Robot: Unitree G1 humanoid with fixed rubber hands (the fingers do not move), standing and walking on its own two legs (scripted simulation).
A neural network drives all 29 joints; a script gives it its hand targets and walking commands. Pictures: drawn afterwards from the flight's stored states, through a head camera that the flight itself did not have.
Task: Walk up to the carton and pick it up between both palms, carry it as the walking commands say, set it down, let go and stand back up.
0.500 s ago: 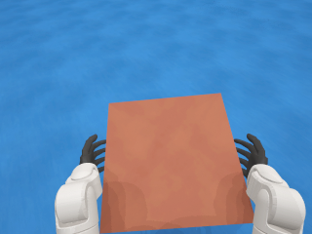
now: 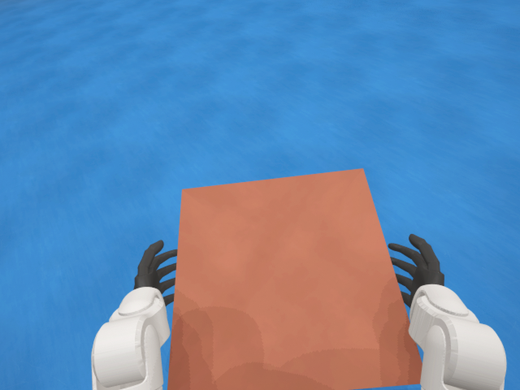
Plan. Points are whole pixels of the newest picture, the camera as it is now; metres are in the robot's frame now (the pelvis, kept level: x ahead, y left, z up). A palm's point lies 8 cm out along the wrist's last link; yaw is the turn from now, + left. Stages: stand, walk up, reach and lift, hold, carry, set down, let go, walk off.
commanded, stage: carry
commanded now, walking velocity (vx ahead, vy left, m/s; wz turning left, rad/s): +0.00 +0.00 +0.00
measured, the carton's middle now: (283, 286) +0.27 -0.02 +0.01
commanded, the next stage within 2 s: none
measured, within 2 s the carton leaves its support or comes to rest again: neither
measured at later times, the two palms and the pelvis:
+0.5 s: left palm (22, 350) +0.17 +0.32 +0.09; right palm (308, 326) +0.18 -0.04 +0.08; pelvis -0.05 +0.13 -0.01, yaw +1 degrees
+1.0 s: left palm out of the picture +0.13 +0.34 +0.07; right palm (294, 362) +0.14 -0.02 +0.08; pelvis -0.09 +0.15 -0.01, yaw +2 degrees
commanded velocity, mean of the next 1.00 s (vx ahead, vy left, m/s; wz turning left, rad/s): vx -0.03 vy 0.00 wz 0.08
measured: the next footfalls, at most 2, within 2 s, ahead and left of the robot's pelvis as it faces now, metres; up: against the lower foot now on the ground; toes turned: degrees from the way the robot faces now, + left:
left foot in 0.16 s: +0.07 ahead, +0.26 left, +0.00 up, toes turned +8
right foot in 0.48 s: -0.01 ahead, +0.03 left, +0.00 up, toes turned -7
